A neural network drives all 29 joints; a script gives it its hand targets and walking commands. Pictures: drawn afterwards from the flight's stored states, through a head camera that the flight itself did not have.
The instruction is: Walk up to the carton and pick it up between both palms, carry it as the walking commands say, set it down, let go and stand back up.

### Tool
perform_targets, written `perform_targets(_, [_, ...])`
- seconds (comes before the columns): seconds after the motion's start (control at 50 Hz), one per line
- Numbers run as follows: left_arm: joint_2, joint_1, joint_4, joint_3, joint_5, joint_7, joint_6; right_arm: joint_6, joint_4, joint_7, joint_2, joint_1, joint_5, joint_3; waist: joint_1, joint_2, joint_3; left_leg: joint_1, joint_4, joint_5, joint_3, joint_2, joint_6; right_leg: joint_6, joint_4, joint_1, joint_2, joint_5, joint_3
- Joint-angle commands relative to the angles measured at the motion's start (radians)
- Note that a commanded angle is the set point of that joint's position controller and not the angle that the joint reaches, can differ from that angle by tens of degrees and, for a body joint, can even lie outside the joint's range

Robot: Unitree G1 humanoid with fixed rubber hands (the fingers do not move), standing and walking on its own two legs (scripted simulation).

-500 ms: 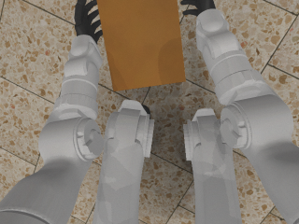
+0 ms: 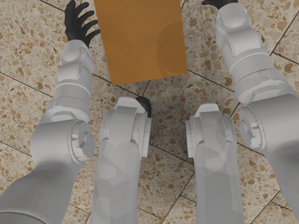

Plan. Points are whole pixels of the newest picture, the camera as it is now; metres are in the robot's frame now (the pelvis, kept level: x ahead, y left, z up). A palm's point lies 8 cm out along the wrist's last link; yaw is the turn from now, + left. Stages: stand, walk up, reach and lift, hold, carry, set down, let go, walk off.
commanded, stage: set down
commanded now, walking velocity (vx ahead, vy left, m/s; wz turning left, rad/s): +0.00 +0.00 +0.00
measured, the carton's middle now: (145, 17) +0.51 +0.09 -0.27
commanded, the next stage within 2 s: let go in 1.50 s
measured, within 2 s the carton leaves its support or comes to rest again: neither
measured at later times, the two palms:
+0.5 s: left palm (62, 35) +0.45 +0.24 -0.13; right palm out of the picture +0.54 -0.07 -0.11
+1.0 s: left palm out of the picture +0.46 +0.23 +0.02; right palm out of the picture +0.54 -0.10 +0.01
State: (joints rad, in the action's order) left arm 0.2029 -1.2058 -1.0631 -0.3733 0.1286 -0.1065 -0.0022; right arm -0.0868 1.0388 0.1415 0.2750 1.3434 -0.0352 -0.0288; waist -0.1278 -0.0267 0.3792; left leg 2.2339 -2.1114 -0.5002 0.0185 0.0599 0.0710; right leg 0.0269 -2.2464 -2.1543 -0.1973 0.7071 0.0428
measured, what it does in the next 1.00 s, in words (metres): rises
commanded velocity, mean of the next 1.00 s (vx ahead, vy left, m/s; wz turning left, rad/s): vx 0.00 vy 0.00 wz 0.00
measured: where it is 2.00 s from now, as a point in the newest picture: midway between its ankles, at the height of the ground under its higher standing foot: (169, 143)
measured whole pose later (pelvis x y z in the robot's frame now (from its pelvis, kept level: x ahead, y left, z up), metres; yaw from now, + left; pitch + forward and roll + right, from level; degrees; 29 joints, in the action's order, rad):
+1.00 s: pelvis -0.02 +0.01 +0.15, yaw +0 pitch +26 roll -2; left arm 0.18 -1.15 -0.44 -0.26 0.16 -0.20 -0.37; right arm -0.35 0.69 0.10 0.36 1.33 -0.10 0.10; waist -0.13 -0.01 0.53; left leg 1.71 -1.66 -0.40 0.08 0.08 0.05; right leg 0.00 -1.74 -1.61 -0.11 0.59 0.00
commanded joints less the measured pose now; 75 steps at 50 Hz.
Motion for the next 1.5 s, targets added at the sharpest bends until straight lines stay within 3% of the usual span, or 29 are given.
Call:
perform_targets(0.0, [0.132, -0.238, 0.176, 0.06, 0.052, 0.005, 0.051, 0.042, -0.162, -0.015, 0.025, 0.376, -0.068, -0.05, -0.096, 0.189, -1.297, -0.664, 0.057, 0.54, -0.066, -0.023, -0.029, 0.007, 0.254, 0.402, 0.109, -0.488, 0.018])
perform_targets(0.08, [0.154, -0.294, 0.282, 0.07, 0.092, 0.004, 0.043, 0.038, -0.284, -0.026, 0.028, 0.459, -0.152, -0.128, -0.182, 0.178, -1.453, -0.706, 0.056, 0.487, -0.086, -0.026, -0.034, -0.003, 0.235, 0.508, 0.115, -0.438, 0.024])
perform_targets(0.14, [0.164, -0.34, 0.43, 0.122, 0.143, -0.019, 0.001, 0.004, -0.324, 0.001, 0.102, 0.455, -0.148, -0.077, -0.115, 0.169, -1.732, -0.93, 0.088, 0.547, -0.081, 0.002, -0.018, 0.001, 0.228, 0.683, 0.1, -0.467, -0.016])
perform_targets(0.16, [0.143, -0.314, 0.552, 0.119, 0.148, -0.025, -0.011, 0.0, -0.501, 0.008, 0.144, 0.45, -0.147, -0.061, -0.118, 0.154, -1.898, -1.034, 0.084, 0.654, -0.092, 0.008, -0.019, -0.002, 0.228, 0.769, 0.083, -0.546, -0.02])
perform_targets(0.22, [0.159, -0.221, 0.542, 0.084, 0.156, -0.035, -0.058, -0.031, -0.548, 0.043, 0.161, 0.393, -0.081, 0.002, -0.065, 0.219, -1.835, -1.011, 0.103, 0.62, -0.08, 0.022, -0.034, 0.0, 0.26, 0.754, 0.074, -0.529, -0.04])
perform_targets(0.26, [0.187, -0.192, 0.436, 0.063, 0.113, -0.044, -0.083, -0.062, -0.444, 0.036, 0.117, 0.345, -0.074, 0.029, -0.095, 0.203, -1.666, -0.967, 0.137, 0.533, -0.086, 0.022, -0.033, 0.007, 0.295, 0.639, 0.084, -0.419, -0.05])
perform_targets(0.28, [0.191, -0.159, 0.341, 0.025, 0.092, -0.05, -0.097, -0.078, -0.39, 0.026, 0.087, 0.333, -0.075, 0.008, -0.116, 0.264, -1.583, -0.928, 0.169, 0.446, -0.079, 0.016, -0.042, 0.014, 0.327, 0.609, 0.086, -0.33, -0.054])
perform_targets(0.32, [0.132, -0.135, 0.303, 0.062, 0.059, -0.064, -0.119, -0.099, -0.287, 0.011, 0.117, 0.323, -0.074, 0.048, -0.104, 0.199, -1.51, -0.918, 0.208, 0.354, -0.081, 0.012, -0.032, -0.012, 0.345, 0.547, 0.087, -0.217, -0.059])
perform_targets(0.4, [0.179, -0.295, 0.662, 0.052, 0.016, -0.099, -0.133, -0.103, -0.436, 0.011, 0.159, 0.365, -0.107, 0.06, -0.125, 0.061, -1.87, -1.209, 0.254, 0.451, -0.083, 0.023, -0.017, -0.027, 0.36, 0.661, 0.07, -0.297, -0.06])
perform_targets(0.46, [0.155, -0.324, 0.728, 0.087, 0.007, -0.108, -0.169, -0.128, -0.431, 0.009, 0.176, 0.409, -0.107, 0.081, -0.128, 0.003, -1.841, -1.221, 0.3, 0.433, -0.081, 0.027, -0.006, -0.035, 0.386, 0.637, 0.069, -0.288, -0.067])
perform_targets(0.48, [0.117, -0.319, 0.675, 0.122, 0.017, -0.104, -0.184, -0.131, -0.384, 0.009, 0.216, 0.402, -0.082, 0.127, -0.057, -0.012, -1.75, -1.219, 0.311, 0.381, -0.069, 0.023, -0.008, -0.04, 0.413, 0.564, 0.068, -0.235, -0.072])
perform_targets(0.52, [0.128, -0.359, 0.664, 0.128, 0.019, -0.101, -0.213, -0.146, -0.398, -0.008, 0.196, 0.461, -0.116, 0.109, -0.078, -0.011, -1.682, -1.166, 0.353, 0.251, -0.062, 0.013, -0.012, -0.052, 0.463, 0.566, 0.08, -0.152, -0.062])
perform_targets(0.64, [0.116, -0.357, 0.751, 0.138, 0.041, -0.109, -0.262, -0.168, -0.412, -0.016, 0.279, 0.455, -0.083, 0.166, -0.009, 0.017, -1.841, -1.278, 0.43, 0.25, -0.055, 0.02, -0.003, -0.056, 0.528, 0.722, 0.068, -0.192, -0.083])
perform_targets(0.66, [0.125, -0.318, 0.697, 0.125, 0.024, -0.105, -0.273, -0.181, -0.408, -0.014, 0.247, 0.455, -0.089, 0.134, -0.051, 0.019, -1.814, -1.248, 0.455, 0.246, -0.073, 0.018, -0.009, -0.058, 0.572, 0.757, 0.074, -0.169, -0.062])
perform_targets(0.7, [0.113, -0.296, 0.687, 0.117, 0.042, -0.089, -0.295, -0.195, -0.391, -0.027, 0.247, 0.442, -0.065, 0.147, -0.016, 0.081, -1.808, -1.211, 0.502, 0.22, -0.073, 0.027, -0.006, -0.045, 0.612, 0.825, 0.069, -0.168, -0.079])
perform_targets(0.76, [0.123, -0.304, 0.703, 0.107, 0.028, -0.092, -0.308, -0.206, -0.42, -0.033, 0.248, 0.442, -0.067, 0.148, -0.027, 0.092, -1.87, -1.229, 0.518, 0.207, -0.079, 0.025, -0.012, -0.049, 0.646, 0.892, 0.075, -0.172, -0.065])
perform_targets(0.78, [0.114, -0.278, 0.668, 0.108, 0.022, -0.093, -0.31, -0.213, -0.379, -0.045, 0.227, 0.415, -0.086, 0.135, -0.044, 0.083, -1.856, -1.258, 0.55, 0.233, -0.087, 0.028, -0.008, -0.043, 0.655, 0.89, 0.072, -0.185, -0.08])
perform_targets(0.84, [0.086, -0.251, 0.74, 0.124, 0.026, -0.094, -0.308, -0.206, -0.424, -0.043, 0.232, 0.368, -0.057, 0.164, 0.011, 0.086, -1.94, -1.355, 0.572, 0.363, -0.067, 0.035, -0.01, -0.037, 0.683, 0.94, 0.057, -0.299, -0.09])
perform_targets(0.9, [0.146, -0.261, 0.897, 0.091, 0.018, -0.099, -0.311, -0.214, -0.611, -0.034, 0.279, 0.389, -0.054, 0.171, -0.023, 0.057, -2.115, -1.486, 0.582, 0.536, -0.07, 0.041, -0.012, -0.029, 0.73, 1.051, 0.053, -0.426, -0.064])
perform_targets(0.98, [0.179, -0.16, 0.822, 0.03, -0.011, -0.107, -0.336, -0.242, -0.593, -0.052, 0.194, 0.339, -0.109, 0.087, -0.133, 0.121, -2.07, -1.512, 0.671, 0.572, -0.079, 0.036, -0.02, -0.015, 0.8, 1.124, 0.065, -0.44, -0.038])
perform_targets(1.02, [0.189, -0.134, 0.894, 0.018, -0.025, -0.103, -0.337, -0.253, -0.628, -0.057, 0.194, 0.32, -0.11, 0.086, -0.153, 0.131, -2.117, -1.496, 0.702, 0.601, -0.089, 0.042, -0.019, -0.016, 0.838, 1.255, 0.067, -0.518, -0.012])
perform_targets(1.24, [0.075, -0.098, 0.738, 0.121, 0.039, -0.039, -0.294, -0.198, -0.467, -0.051, 0.18, 0.184, -0.041, 0.168, -0.02, 0.08, -1.819, -1.637, 0.903, 0.683, -0.041, 0.028, -0.023, -0.018, 1.042, 1.213, 0.072, -0.557, -0.019])
perform_targets(1.32, [0.101, -0.149, 0.749, 0.093, 0.031, -0.047, -0.28, -0.185, -0.504, -0.053, 0.183, 0.263, -0.042, 0.166, -0.035, 0.131, -1.918, -1.669, 0.978, 0.617, -0.051, 0.024, -0.02, -0.011, 1.123, 1.383, 0.079, -0.542, -0.011])
perform_targets(1.34, [0.12, -0.134, 0.738, 0.082, 0.02, -0.051, -0.281, -0.183, -0.539, -0.054, 0.196, 0.291, -0.046, 0.165, -0.069, 0.14, -1.946, -1.686, 1.002, 0.592, -0.063, 0.024, -0.022, -0.007, 1.142, 1.415, 0.078, -0.505, -0.01])
perform_targets(1.36, [0.073, -0.161, 0.704, 0.111, 0.029, -0.051, -0.282, -0.175, -0.513, -0.058, 0.191, 0.321, -0.035, 0.178, -0.024, 0.134, -1.84, -1.693, 1.017, 0.592, -0.034, 0.018, -0.014, -0.013, 1.142, 1.325, 0.081, -0.49, -0.031])
perform_targets(1.4, [0.09, -0.226, 0.675, 0.086, -0.044, -0.054, -0.267, -0.166, -0.396, -0.063, 0.211, 0.31, 0.018, 0.238, -0.008, 0.074, -1.713, -1.668, 1.061, 0.454, -0.032, 0.013, 0.002, -0.015, 1.179, 1.251, 0.092, -0.369, -0.032])
perform_targets(1.42, [0.093, -0.21, 0.61, 0.063, -0.075, -0.056, -0.258, -0.165, -0.335, -0.068, 0.171, 0.298, 0.016, 0.22, -0.041, 0.061, -1.644, -1.627, 1.069, 0.417, -0.041, 0.011, 0.001, -0.019, 1.186, 1.236, 0.1, -0.331, -0.032])
perform_targets(1.44, [0.099, -0.211, 0.584, 0.041, -0.105, -0.055, -0.249, -0.156, -0.3, -0.069, 0.194, 0.255, 0.057, 0.268, 0.0, 0.058, -1.581, -1.625, 1.09, 0.352, -0.038, 0.004, 0.01, -0.016, 1.201, 1.187, 0.103, -0.287, -0.042])
perform_targets(1.48, [0.059, -0.15, 0.554, 0.052, -0.125, -0.045, -0.224, -0.134, -0.312, -0.078, 0.135, 0.189, 0.044, 0.244, -0.009, 0.043, -1.604, -1.662, 1.089, 0.427, -0.043, 0.004, 0.001, -0.023, 1.221, 1.258, 0.107, -0.358, -0.031])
